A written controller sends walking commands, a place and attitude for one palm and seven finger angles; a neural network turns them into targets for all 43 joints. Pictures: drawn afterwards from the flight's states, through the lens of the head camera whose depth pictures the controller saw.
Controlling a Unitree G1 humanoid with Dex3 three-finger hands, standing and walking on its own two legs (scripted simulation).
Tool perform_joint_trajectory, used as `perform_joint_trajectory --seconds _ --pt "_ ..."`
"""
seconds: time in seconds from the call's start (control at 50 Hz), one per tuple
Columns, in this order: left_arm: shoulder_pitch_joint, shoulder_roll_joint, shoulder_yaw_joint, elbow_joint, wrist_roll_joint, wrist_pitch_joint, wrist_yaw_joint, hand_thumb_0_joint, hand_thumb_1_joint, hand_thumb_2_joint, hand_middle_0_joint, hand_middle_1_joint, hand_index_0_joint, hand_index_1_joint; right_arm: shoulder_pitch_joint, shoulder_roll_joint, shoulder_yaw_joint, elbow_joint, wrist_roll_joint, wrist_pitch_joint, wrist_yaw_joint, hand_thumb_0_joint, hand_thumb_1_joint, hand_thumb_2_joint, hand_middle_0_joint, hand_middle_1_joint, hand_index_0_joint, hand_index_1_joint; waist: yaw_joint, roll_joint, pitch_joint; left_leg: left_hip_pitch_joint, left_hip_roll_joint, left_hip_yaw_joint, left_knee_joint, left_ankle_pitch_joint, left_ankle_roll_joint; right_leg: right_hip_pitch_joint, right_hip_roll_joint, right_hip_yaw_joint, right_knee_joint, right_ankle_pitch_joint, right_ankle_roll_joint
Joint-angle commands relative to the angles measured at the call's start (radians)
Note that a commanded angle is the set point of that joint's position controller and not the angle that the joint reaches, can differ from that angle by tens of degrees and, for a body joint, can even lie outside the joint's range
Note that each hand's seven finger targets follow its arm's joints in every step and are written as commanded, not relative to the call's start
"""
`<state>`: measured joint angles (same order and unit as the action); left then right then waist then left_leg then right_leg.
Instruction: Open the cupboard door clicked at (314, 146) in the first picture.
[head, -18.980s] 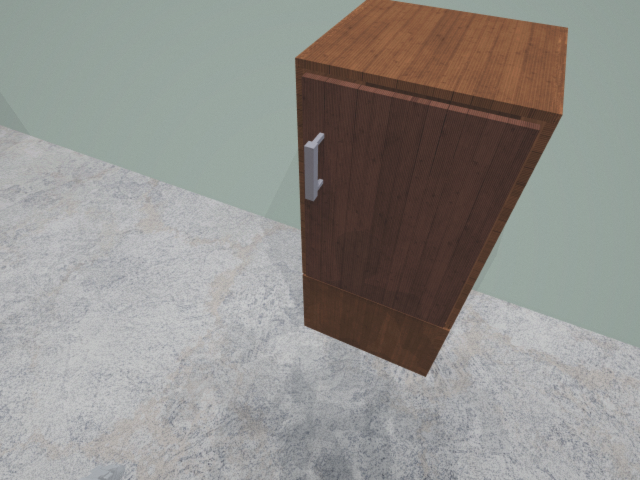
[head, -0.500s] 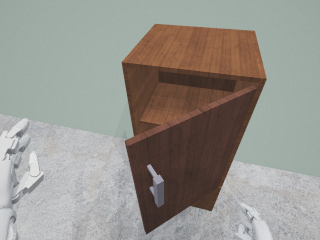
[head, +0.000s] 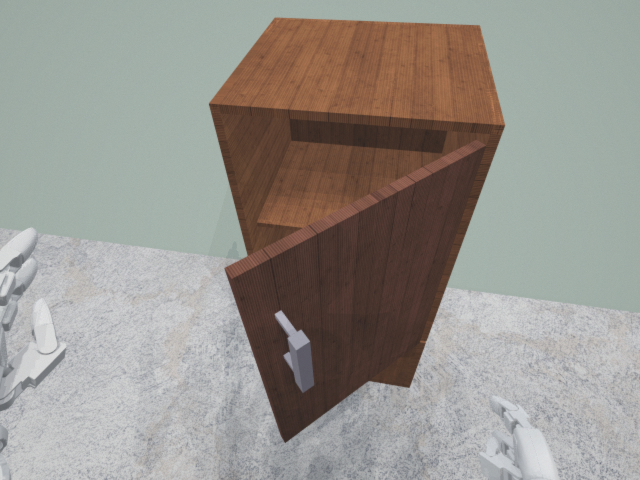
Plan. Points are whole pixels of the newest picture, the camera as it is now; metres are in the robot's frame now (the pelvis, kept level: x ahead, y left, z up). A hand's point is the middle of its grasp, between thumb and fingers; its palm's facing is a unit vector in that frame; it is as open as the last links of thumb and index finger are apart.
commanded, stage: step back with the hand held close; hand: left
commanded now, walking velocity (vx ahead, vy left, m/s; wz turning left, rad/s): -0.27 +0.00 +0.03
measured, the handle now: (294, 352) +0.29 +0.06 -0.01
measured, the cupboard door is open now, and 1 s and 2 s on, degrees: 46 46 46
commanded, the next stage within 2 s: stop stepping back and stand still in 0.98 s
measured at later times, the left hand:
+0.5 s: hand out of the picture +0.12 +0.29 +0.15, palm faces +0.46 -0.74 -0.49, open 7.4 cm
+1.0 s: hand out of the picture +0.03 +0.32 +0.17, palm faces +0.51 -0.78 -0.36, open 7.5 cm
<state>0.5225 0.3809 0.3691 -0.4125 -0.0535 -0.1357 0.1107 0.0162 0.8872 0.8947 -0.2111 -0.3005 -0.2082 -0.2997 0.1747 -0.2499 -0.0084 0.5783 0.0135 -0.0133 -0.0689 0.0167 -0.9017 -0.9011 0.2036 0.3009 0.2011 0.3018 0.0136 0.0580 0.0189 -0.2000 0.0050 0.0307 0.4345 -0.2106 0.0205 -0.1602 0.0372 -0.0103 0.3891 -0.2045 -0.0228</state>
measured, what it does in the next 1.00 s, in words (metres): walks backwards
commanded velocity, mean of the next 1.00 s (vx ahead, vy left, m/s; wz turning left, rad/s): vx -0.34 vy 0.00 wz -0.02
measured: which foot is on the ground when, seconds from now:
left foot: down 0.00-1.00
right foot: down 0.00-0.78, up 0.80-1.00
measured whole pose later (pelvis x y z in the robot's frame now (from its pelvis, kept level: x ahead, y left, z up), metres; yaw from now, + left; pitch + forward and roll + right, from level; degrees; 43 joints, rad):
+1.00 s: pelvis -0.16 +0.04 -0.01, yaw +1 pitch +2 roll -5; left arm 0.50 0.41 0.46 -0.60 -0.05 -0.21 0.19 0.02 0.89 0.90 -0.21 -0.30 -0.21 -0.30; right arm 0.17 -0.14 0.00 0.66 -0.02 -0.12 -0.03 0.02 -0.90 -0.90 0.20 0.30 0.20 0.30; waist 0.03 -0.01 0.00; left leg -0.46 0.07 0.04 0.45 -0.04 0.06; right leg -0.32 0.07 0.01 1.02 -0.52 0.02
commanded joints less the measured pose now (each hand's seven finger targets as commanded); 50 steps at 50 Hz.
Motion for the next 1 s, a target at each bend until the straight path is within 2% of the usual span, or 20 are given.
perform_joint_trajectory --seconds 0.0,0.14,0.26,0.38,0.5,0.56,0.6,0.62,0.64,0.68,0.72,0.74,0.76,0.78,0.8,0.82,0.84,0.88,0.92,0.98 --pt "-0.001 0.235 0.184 -0.242 -0.007 -0.071 0.034 0.0 0.9 0.9 -0.2 -0.3 -0.2 -0.3 -0.105 -0.104 -0.048 -0.18 0.001 -0.03 -0.018 0.0 -0.9 -0.9 0.2 0.3 0.2 0.3 0.0 -0.012 -0.177 0.021 0.057 -0.052 -0.029 0.303 0.011 0.061 -0.08 0.058 0.018 0.39 0.021" --pt "0.041 0.214 0.174 -0.254 -0.002 -0.076 0.049 0.0 0.9 0.9 -0.2 -0.3 -0.2 -0.3 -0.093 -0.103 -0.052 -0.195 0.007 -0.027 -0.022 0.0 -0.9 -0.9 0.2 0.3 0.2 0.3 -0.007 -0.01 -0.147 -0.108 0.073 -0.077 -0.051 0.139 0.021 0.055 -0.064 0.074 0.051 0.263 0.027" --pt "0.013 0.211 0.18 -0.268 0.019 -0.099 0.059 0.0 0.9 0.9 -0.2 -0.3 -0.2 -0.3 -0.078 -0.111 -0.05 -0.199 0.002 -0.051 -0.024 0.0 -0.9 -0.9 0.2 0.3 0.2 0.3 -0.015 0.002 -0.072 -0.331 0.091 -0.124 -0.103 -0.257 0.055 0.073 -0.05 0.107 0.075 0.036 0.027" --pt "-0.04 0.198 0.182 -0.297 0.039 -0.124 0.066 0.0 0.9 0.9 -0.2 -0.3 -0.2 -0.3 -0.057 -0.119 -0.052 -0.191 -0.009 -0.086 -0.025 0.0 -0.9 -0.9 0.2 0.3 0.2 0.3 -0.021 0.021 -0.052 -0.442 0.116 -0.172 -0.109 -0.438 0.072 0.055 -0.034 0.116 0.125 -0.129 0.026" --pt "-0.037 0.212 0.226 -0.287 0.054 -0.137 0.066 0.0 0.9 0.9 -0.2 -0.3 -0.2 -0.3 -0.062 -0.118 -0.055 -0.178 -0.016 -0.11 -0.027 0.0 -0.9 -0.9 0.2 0.3 0.2 0.3 -0.011 0.098 -0.075 -0.608 0.184 -0.234 -0.17 -0.551 0.109 0.198 0.02 0.099 0.326 -0.005 0.036" --pt "-0.029 0.203 0.221 -0.303 0.047 -0.142 0.059 0.0 0.9 0.9 -0.2 -0.3 -0.2 -0.3 -0.048 -0.104 -0.06 -0.178 -0.015 -0.111 -0.017 0.0 -0.9 -0.9 0.2 0.3 0.2 0.3 -0.02 -0.029 -0.057 -0.571 0.112 -0.145 0.007 -0.495 0.083 0.073 -0.045 0.238 0.215 -0.036 -0.003" --pt "-0.049 0.226 0.217 -0.333 0.036 -0.141 0.065 0.0 0.9 0.9 -0.2 -0.3 -0.2 -0.3 -0.03 -0.095 -0.066 -0.153 -0.022 -0.105 -0.004 0.0 -0.9 -0.9 0.2 0.3 0.2 0.3 -0.03 -0.163 -0.065 -0.341 0.019 -0.066 0.255 -0.338 0.011 -0.203 -0.199 0.423 -0.015 -0.158 -0.079" --pt "-0.058 0.207 0.179 -0.333 0.027 -0.137 0.071 0.0 0.9 0.9 -0.2 -0.3 -0.2 -0.3 -0.028 -0.073 -0.058 -0.137 -0.02 -0.098 0.006 0.0 -0.9 -0.9 0.2 0.3 0.2 0.3 -0.037 -0.24 -0.081 -0.215 -0.016 -0.047 0.386 -0.242 -0.016 -0.314 -0.276 0.466 -0.094 -0.181 -0.119" --pt "-0.067 0.211 0.171 -0.335 0.026 -0.136 0.078 0.0 0.9 0.9 -0.2 -0.3 -0.2 -0.3 -0.031 -0.072 -0.059 -0.128 -0.019 -0.088 0.014 0.0 -0.9 -0.9 0.2 0.3 0.2 0.3 -0.039 -0.267 -0.106 -0.149 -0.018 -0.044 0.463 -0.21 -0.023 -0.346 -0.306 0.441 -0.12 -0.163 -0.136" --pt "-0.071 0.234 0.192 -0.33 0.028 -0.136 0.085 0.0 0.9 0.9 -0.2 -0.3 -0.2 -0.3 -0.047 -0.063 -0.053 -0.127 -0.017 -0.075 0.012 0.0 -0.9 -0.9 0.2 0.3 0.2 0.3 -0.035 -0.258 -0.095 -0.095 -0.008 -0.038 0.405 -0.214 -0.02 -0.368 -0.273 0.334 -0.1 -0.105 -0.108" --pt "-0.059 0.239 0.198 -0.344 0.024 -0.138 0.085 0.0 0.9 0.9 -0.2 -0.3 -0.2 -0.3 -0.057 -0.078 -0.048 -0.126 -0.015 -0.066 -0.002 0.0 -0.9 -0.9 0.2 0.3 0.2 0.3 -0.041 -0.095 -0.049 -0.076 0.016 -0.071 0.089 -0.185 -0.001 -0.374 -0.159 0.216 0.03 -0.125 -0.035" --pt "-0.057 0.236 0.208 -0.377 0.023 -0.153 0.084 0.0 0.9 0.9 -0.2 -0.3 -0.2 -0.3 -0.071 -0.108 -0.053 -0.139 -0.016 -0.075 -0.009 0.0 -0.9 -0.9 0.2 0.3 0.2 0.3 -0.033 0.098 -0.043 -0.225 0.144 -0.23 -0.088 -0.236 0.056 -0.278 -0.047 0.139 0.206 -0.135 0.018" --pt "-0.049 0.24 0.245 -0.386 0.035 -0.168 0.086 0.0 0.9 0.9 -0.2 -0.3 -0.2 -0.3 -0.086 -0.116 -0.06 -0.142 -0.023 -0.093 -0.013 0.0 -0.9 -0.9 0.2 0.3 0.2 0.3 -0.02 0.287 -0.097 -0.446 0.327 -0.403 -0.238 -0.376 0.137 -0.065 0.053 0.043 0.51 -0.139 0.054" --pt "-0.064 0.255 0.272 -0.391 0.038 -0.17 0.081 0.0 0.9 0.9 -0.2 -0.3 -0.2 -0.3 -0.067 -0.084 -0.067 -0.133 -0.033 -0.113 -0.011 0.0 -0.9 -0.9 0.2 0.3 0.2 0.3 -0.035 0.275 -0.136 -0.543 0.395 -0.464 -0.349 -0.502 0.175 0.014 0.086 0.071 0.818 -0.224 0.054" --pt "-0.061 0.276 0.279 -0.386 0.027 -0.171 0.083 0.0 0.9 0.9 -0.2 -0.3 -0.2 -0.3 -0.068 -0.073 -0.078 -0.127 -0.028 -0.121 -0.009 0.0 -0.9 -0.9 0.2 0.3 0.2 0.3 -0.032 0.166 -0.126 -0.477 0.397 -0.47 -0.304 -0.41 0.175 -0.084 0.083 0.111 0.918 -0.264 0.044" --pt "-0.061 0.229 0.246 -0.385 0.02 -0.165 0.081 0.0 0.9 0.9 -0.2 -0.3 -0.2 -0.3 -0.067 -0.071 -0.081 -0.104 -0.037 -0.131 0.002 0.0 -0.9 -0.9 0.2 0.3 0.2 0.3 -0.028 0.072 -0.116 -0.35 0.369 -0.402 -0.212 -0.269 0.175 -0.196 0.061 0.124 0.89 -0.28 0.039" --pt "-0.041 0.197 0.217 -0.362 0.015 -0.154 0.083 0.0 0.9 0.9 -0.2 -0.3 -0.2 -0.3 -0.067 -0.073 -0.084 -0.087 -0.037 -0.14 0.011 0.0 -0.9 -0.9 0.2 0.3 0.2 0.3 -0.022 0.053 -0.127 -0.237 0.334 -0.328 -0.175 -0.175 0.162 -0.261 0.048 0.099 0.858 -0.284 0.043" --pt "-0.043 0.163 0.16 -0.384 0.008 -0.142 0.084 0.0 0.9 0.9 -0.2 -0.3 -0.2 -0.3 -0.069 -0.071 -0.075 -0.068 -0.031 -0.152 0.023 0.0 -0.9 -0.9 0.2 0.3 0.2 0.3 -0.023 0.103 -0.147 -0.12 0.297 -0.265 -0.185 -0.122 0.131 -0.287 0.035 0.05 0.754 -0.304 0.048" --pt "-0.08 0.157 0.125 -0.41 0.01 -0.141 0.08 0.0 0.9 0.9 -0.2 -0.3 -0.2 -0.3 -0.061 -0.072 -0.063 -0.051 -0.033 -0.166 0.022 0.0 -0.9 -0.9 0.2 0.3 0.2 0.3 -0.034 0.14 -0.17 -0.031 0.28 -0.262 -0.233 -0.131 0.105 -0.273 0.035 0.021 0.642 -0.326 0.048" --pt "-0.103 0.181 0.13 -0.396 0.001 -0.136 0.07 0.0 0.9 0.9 -0.2 -0.3 -0.2 -0.3 -0.061 -0.069 -0.05 -0.038 -0.042 -0.168 0.019 0.0 -0.9 -0.9 0.2 0.3 0.2 0.3 -0.03 0.184 -0.205 0.026 0.25 -0.221 -0.311 -0.197 0.057 -0.183 0.066 -0.037 0.452 -0.367 0.026"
